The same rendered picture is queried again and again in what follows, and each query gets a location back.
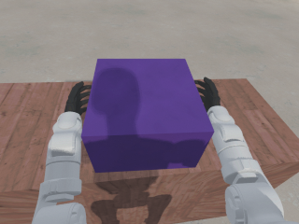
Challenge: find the carton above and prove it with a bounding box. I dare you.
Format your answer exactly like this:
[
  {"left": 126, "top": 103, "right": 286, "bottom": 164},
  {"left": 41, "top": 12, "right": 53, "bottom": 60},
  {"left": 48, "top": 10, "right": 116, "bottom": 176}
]
[{"left": 81, "top": 59, "right": 214, "bottom": 173}]

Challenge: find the robot right hand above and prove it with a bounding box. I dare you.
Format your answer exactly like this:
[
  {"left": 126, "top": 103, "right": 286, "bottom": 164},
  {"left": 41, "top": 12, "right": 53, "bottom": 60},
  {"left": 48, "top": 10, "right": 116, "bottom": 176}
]
[{"left": 194, "top": 77, "right": 221, "bottom": 112}]

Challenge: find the robot right upper arm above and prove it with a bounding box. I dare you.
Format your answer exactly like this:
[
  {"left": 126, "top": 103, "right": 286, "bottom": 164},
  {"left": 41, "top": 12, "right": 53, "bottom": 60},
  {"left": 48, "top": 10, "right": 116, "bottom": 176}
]
[{"left": 224, "top": 182, "right": 299, "bottom": 224}]

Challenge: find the robot left upper arm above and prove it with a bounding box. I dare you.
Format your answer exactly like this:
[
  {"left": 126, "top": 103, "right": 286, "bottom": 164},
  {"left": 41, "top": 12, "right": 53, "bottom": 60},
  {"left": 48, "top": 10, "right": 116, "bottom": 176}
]
[{"left": 33, "top": 202, "right": 87, "bottom": 224}]

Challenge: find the pedestal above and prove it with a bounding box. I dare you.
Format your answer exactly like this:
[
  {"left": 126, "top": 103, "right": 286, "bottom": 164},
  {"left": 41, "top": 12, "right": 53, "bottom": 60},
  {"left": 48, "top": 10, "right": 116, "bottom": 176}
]
[{"left": 0, "top": 78, "right": 299, "bottom": 224}]

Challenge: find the left robot forearm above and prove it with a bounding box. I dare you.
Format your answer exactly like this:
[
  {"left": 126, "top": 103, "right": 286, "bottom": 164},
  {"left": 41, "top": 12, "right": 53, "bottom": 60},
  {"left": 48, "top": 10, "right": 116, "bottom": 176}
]
[{"left": 32, "top": 111, "right": 82, "bottom": 224}]

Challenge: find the right robot forearm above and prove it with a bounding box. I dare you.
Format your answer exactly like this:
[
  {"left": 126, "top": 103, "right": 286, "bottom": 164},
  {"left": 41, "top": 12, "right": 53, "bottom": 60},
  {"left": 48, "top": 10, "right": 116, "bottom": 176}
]
[{"left": 207, "top": 105, "right": 284, "bottom": 218}]

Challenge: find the robot left hand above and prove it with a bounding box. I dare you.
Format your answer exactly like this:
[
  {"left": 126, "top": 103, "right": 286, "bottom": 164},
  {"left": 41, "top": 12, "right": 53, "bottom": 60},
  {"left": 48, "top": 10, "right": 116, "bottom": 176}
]
[{"left": 64, "top": 81, "right": 92, "bottom": 116}]

